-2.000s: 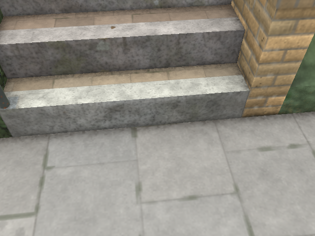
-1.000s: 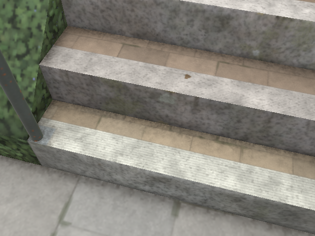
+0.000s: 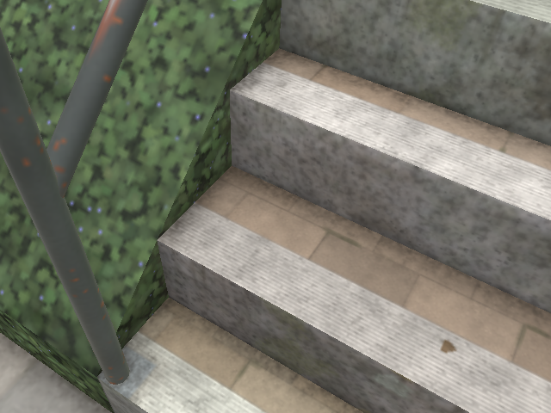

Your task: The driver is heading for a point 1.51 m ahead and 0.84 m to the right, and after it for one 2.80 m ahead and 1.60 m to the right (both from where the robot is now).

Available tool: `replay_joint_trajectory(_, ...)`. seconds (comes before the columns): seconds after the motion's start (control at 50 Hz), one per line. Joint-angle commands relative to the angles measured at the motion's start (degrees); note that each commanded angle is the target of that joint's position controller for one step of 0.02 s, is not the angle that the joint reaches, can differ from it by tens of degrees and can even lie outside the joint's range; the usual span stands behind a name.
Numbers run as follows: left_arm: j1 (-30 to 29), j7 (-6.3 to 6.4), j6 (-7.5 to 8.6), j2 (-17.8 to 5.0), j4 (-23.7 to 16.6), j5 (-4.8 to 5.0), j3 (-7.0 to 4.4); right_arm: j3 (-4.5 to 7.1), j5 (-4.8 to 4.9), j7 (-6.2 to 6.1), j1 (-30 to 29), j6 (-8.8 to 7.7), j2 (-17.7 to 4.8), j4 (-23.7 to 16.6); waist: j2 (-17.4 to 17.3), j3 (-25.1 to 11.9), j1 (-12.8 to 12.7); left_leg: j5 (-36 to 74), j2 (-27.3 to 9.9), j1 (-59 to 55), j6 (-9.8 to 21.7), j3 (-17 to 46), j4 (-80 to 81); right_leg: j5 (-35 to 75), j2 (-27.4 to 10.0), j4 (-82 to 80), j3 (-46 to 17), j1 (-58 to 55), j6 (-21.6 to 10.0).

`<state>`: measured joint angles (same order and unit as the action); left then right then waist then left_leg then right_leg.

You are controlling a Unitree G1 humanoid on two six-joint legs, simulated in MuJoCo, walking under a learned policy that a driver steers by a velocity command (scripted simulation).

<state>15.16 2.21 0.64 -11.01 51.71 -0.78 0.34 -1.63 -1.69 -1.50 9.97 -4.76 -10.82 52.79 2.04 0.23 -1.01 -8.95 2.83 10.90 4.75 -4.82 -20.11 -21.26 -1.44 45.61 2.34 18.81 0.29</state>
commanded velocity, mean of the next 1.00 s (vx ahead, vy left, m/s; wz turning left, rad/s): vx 0.06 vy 0.00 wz -0.51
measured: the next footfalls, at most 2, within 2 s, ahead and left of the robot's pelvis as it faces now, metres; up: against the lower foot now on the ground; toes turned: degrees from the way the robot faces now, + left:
right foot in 0.10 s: +0.02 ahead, -0.10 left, +0.00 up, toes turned -7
left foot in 0.48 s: +0.04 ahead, +0.13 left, +0.00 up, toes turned -17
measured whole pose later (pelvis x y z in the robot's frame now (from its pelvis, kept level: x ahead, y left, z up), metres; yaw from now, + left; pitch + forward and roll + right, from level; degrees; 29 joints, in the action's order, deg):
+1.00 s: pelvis -0.10 +0.06 -0.01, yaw -35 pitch +3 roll +1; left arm 7.3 0.2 -2.0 -15.3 34.5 0.6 -4.1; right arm 4.8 -0.5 -3.6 10.1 0.4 -17.7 40.5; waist 0.0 0.7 2.0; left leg -13.8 -7.1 20.3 0.3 -15.5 -31.5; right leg -18.1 -1.4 31.2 2.6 15.8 -1.6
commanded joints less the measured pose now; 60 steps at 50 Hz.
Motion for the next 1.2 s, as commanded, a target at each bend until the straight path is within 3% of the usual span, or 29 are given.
replay_joint_trajectory(0.02,3.5,1.34,-0.99,-2.9,-1.5,0.46,-0.31,1.3,0.41,-1.32,0.4,-0.01,-7.1,-2.3,-11.0,-4.8,0.6,36.4,-15.4,-2.1,5.7,5.0,-0.8,-0.1,1.5,-7.7,1.9,-7.3,-0.7)
replay_joint_trajectory(0.1,1.8,1.08,-1.1,-3.7,-2.6,-0.82,-0.36,3.63,1.19,-2.01,2.1,2.87,-11.2,-2.7,-5.5,0.6,1.0,5.5,-15.0,3.1,3.0,7.4,-3.1,7.7,1.3,-19.3,-0.2,-7.6,-3.2)
replay_joint_trajectory(0.12,3.0,1.04,-0.75,-5.1,-2.9,-1.45,-0.72,3.85,1.2,-1.97,1.7,3.2,-10.4,-3.4,-2.5,1.3,0.8,-0.3,-13.4,7.1,1.4,6.5,-6.6,14.3,-2.2,-19.6,-5.0,-9.0,-4.5)
replay_joint_trajectory(0.14,3.1,0.67,-0.44,-10.5,-3.1,-1.08,-2.7,3.04,1.09,-1.6,2.7,3.6,-6.2,-4.8,7.6,1.9,2.2,-6.5,-6.6,13.1,-1.8,0.6,-12.1,23.7,-8.7,-19.3,-15.4,-9.9,-8.6)
replay_joint_trajectory(0.16,4.5,0.22,0.03,-11.1,-4.0,-1.33,-3.37,2.69,0.54,-1.68,-0.2,3.99,-5.6,-5.4,10.5,1.4,-0.9,-11.3,-2.8,13.9,-5.0,-1.4,-21.1,28.6,-16.0,-24.9,-25.8,-8.0,-14.0)
replay_joint_trajectory(0.2,3.8,0.65,0.32,-10.5,-4.7,-2.0,-4.0,3.29,0.69,-1.1,-1.2,5.14,-5.9,-6.5,7.4,1.1,-1.0,-22.1,-1.6,16.1,-7.3,3.5,-36.9,38.7,-18.3,-27.1,-26.4,-6.4,-19.9)
replay_joint_trajectory(0.28,0.4,1.24,-1.39,-11.3,-6.2,-1.24,-5.6,4.11,-0.08,-1.07,0.6,5.23,-6.2,-7.9,2.9,-2.3,1.2,-18.9,-1.1,18.6,-8.8,4.3,-39.6,51.3,-11.2,-21.3,-18.2,-11.6,-15.7)
replay_joint_trajectory(0.4,-0.8,1.35,-2.77,-12.1,-8.2,-1.19,-6.98,4.28,1.41,-1.64,2.6,5.13,-6.0,-10.2,8.0,-5.8,-0.2,-15.9,0.4,9.7,-7.0,3.8,-20.4,45.8,-9.0,-19.8,-21.2,-11.9,-10.4)
replay_joint_trajectory(0.42,-8.0,2.6,-2.98,-12.5,-12.7,2.7,-7.18,4.67,3.37,-1.42,1.4,5.02,-7.6,-10.0,6.8,-6.0,1.5,-10.5,0.4,7.9,-8.9,6.3,-13.3,38.6,-9.7,-21.5,-26.6,-9.6,-9.8)
replay_joint_trajectory(0.44,-10.2,3.12,-3.24,-12.8,-13.6,3.23,-7.11,4.94,3.34,-1.21,4.6,4.81,-8.1,-9.2,6.3,-6.5,3.4,-3.7,0.0,2.6,-8.8,5.4,-5.2,33.0,-8.5,-20.5,-26.3,-8.0,-8.3)
replay_joint_trajectory(0.46,-8.6,3.07,-3.17,-11.7,-13.7,2.98,-6.79,5.57,3.22,-1.1,7.4,4.56,-9.3,-8.3,4.5,-7.5,3.9,1.1,-1.7,-5.2,-8.5,5.8,0.0,25.6,-5.8,-17.5,-24.3,-3.3,-6.2)
replay_joint_trajectory(0.48,-5.5,2.52,-3.25,-7.9,-13.3,1.78,-6.23,6.49,2.3,-1.33,8.6,4.66,-12.5,-8.1,-8.9,-7.4,2.3,10.4,-11.6,-13.9,-4.8,15.6,2.2,2.6,1.6,-2.9,-15.8,8.9,-2.4)
replay_joint_trajectory(0.5,-2.6,2.19,-2.56,-6.5,-15.1,1.03,-6.23,6.84,-1.69,-1.28,6.3,4.85,-15.8,-10.5,-20.4,-9.4,1.2,23.0,-28.2,-8.1,8.7,32.7,3.7,-19.8,10.2,19.9,-7.7,17.6,2.3)
replay_joint_trajectory(0.52,-0.9,1.72,-2.22,-11.8,-14.2,0.73,-7.53,5.72,-3.73,-1.22,0.5,4.13,-12.6,-13.7,-14.2,-8.6,-0.2,17.2,-30.3,-2.8,13.9,34.3,7.2,-19.0,5.7,35.3,-11.1,18.0,3.5)
replay_joint_trajectory(0.54,-1.7,1.33,-2.38,-14.6,-13.6,1.17,-8.54,5.07,-2.99,-1.35,-4.4,3.6,-10.0,-14.9,-7.1,-3.7,-1.7,10.4,-25.0,0.8,11.0,25.3,5.9,-12.6,4.2,38.9,-11.8,19.7,3.5)
replay_joint_trajectory(0.58,-3.1,2.16,-2.77,-12.6,-12.4,0.9,-8.24,4.93,0.02,-2.0,-7.1,3.12,-9.3,-15.4,-3.5,0.3,-1.7,4.2,-17.1,1.7,5.7,15.2,3.3,-2.1,2.5,36.5,-11.3,21.6,4.4)
replay_joint_trajectory(0.6,-4.5,1.96,-2.72,-11.4,-13.0,0.36,-7.76,4.57,0.11,-2.76,-5.3,3.2,-9.5,-15.3,-3.6,0.3,-0.4,6.3,-15.9,2.4,6.2,12.5,3.3,0.7,3.1,37.3,-9.8,20.8,5.6)
replay_joint_trajectory(0.64,-6.7,1.5,-2.28,-9.9,-15.2,0.95,-7.05,4.35,0.13,-3.98,-1.7,3.83,-9.6,-15.0,-5.9,-0.6,1.2,7.8,-15.5,-0.2,8.4,9.8,3.9,3.1,2.7,33.7,-7.4,21.4,7.7)
replay_joint_trajectory(0.74,-10.1,0.44,-1.92,-8.6,-19.3,0.98,-5.86,6.19,0.37,-4.11,1.6,4.68,-12.9,-15.7,-7.8,-3.6,3.0,8.0,-20.1,-6.8,10.9,9.6,5.6,1.0,-1.2,17.9,-5.4,19.4,8.6)
replay_joint_trajectory(0.8,-10.4,-0.49,-1.58,-8.2,-20.4,0.89,-5.41,6.99,0.07,-3.49,0.5,4.51,-13.8,-16.4,-9.4,-4.1,3.5,2.9,-20.6,-3.8,10.5,6.4,6.7,-0.9,-2.2,10.7,-2.3,13.5,6.5)
replay_joint_trajectory(0.9,-10.8,-1.76,-1.98,-8.8,-22.0,1.2,-5.6,8.21,1.01,-2.78,-1.7,4.36,-15.1,-16.7,-10.4,-5.6,3.1,4.1,-22.3,-2.7,8.8,4.5,4.9,-2.3,-1.9,-2.0,0.5,5.5,1.5)
replay_joint_trajectory(0.96,-4.2,-2.41,-2.37,-9.7,-19.5,1.29,-6.44,8.43,2.13,-2.46,-1.0,4.69,-14.4,-15.5,-9.5,-7.0,0.6,4.4,-20.7,-0.2,3.5,0.2,-1.4,5.3,1.1,-18.1,3.2,-4.5,-3.3)
replay_joint_trajectory(0.98,-0.8,-2.07,-2.51,-11.3,-18.2,1.35,-7.24,8.06,1.92,-2.07,1.6,4.73,-12.6,-14.2,-5.6,-6.9,0.0,-0.8,-18.2,5.6,-0.7,-2.8,-7.3,9.2,1.2,-22.9,0.6,-11.5,-5.4)
replay_joint_trajectory(1.0,2.1,-1.21,-2.62,-15.3,-17.9,1.6,-8.43,7.11,0.05,-1.34,0.5,4.64,-9.3,-15.3,6.5,-5.9,-0.2,-16.9,-12.8,20.7,-6.2,-7.6,-22.8,22.5,-9.3,-25.1,-14.6,-20.3,-9.9)
replay_joint_trajectory(1.02,0.5,-0.85,-1.96,-21.7,-19.9,-1.38,-9.46,7.0,-0.59,-1.85,-4.3,4.15,-9.5,-19.5,14.7,-5.2,-1.1,-29.0,-5.2,33.2,-10.1,-2.1,-36.6,30.8,-22.6,-27.2,-33.5,-16.0,-21.6)
replay_joint_trajectory(1.04,-2.4,-1.34,-0.26,-18.9,-21.1,-2.14,-8.88,8.02,-0.07,-1.99,-8.0,4.26,-12.7,-19.8,6.7,-6.6,-2.2,-26.3,-5.2,32.2,-9.7,6.4,-46.5,30.8,-20.9,-27.9,-29.0,-13.3,-21.9)
replay_joint_trajectory(1.08,-9.7,-1.33,0.81,-15.8,-21.7,-0.26,-7.75,8.48,0.58,-1.99,-3.7,4.68,-13.0,-17.3,4.1,-5.7,2.4,-15.2,-5.6,31.5,-8.7,8.7,-48.0,27.8,-13.7,-26.5,-20.0,-9.7,-14.6)
replay_joint_trajectory(1.12,-11.4,-0.96,0.46,-13.8,-21.8,1.03,-6.71,8.34,-0.63,-2.19,-2.4,4.59,-12.3,-16.9,3.9,-6.7,3.4,-10.3,-4.0,28.2,-9.4,7.8,-50.4,32.5,-11.4,-25.0,-17.3,-6.5,-12.9)
replay_joint_trajectory(1.2,-8.8,0.01,-0.14,-12.9,-21.5,0.67,-6.11,7.16,0.66,-2.26,-3.0,4.35,-9.7,-17.5,5.9,-8.3,1.7,-7.6,-3.0,27.1,-9.9,7.6,-41.3,31.0,-9.6,-23.6,-17.3,-9.9,-12.2)
Velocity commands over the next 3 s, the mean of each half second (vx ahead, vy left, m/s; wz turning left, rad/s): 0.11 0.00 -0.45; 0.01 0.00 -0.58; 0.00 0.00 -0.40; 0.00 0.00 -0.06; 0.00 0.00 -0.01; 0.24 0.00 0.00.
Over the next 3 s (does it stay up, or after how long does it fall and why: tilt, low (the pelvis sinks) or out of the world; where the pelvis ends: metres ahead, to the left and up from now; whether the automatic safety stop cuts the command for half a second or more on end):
stays up -0.06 0.05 -0.01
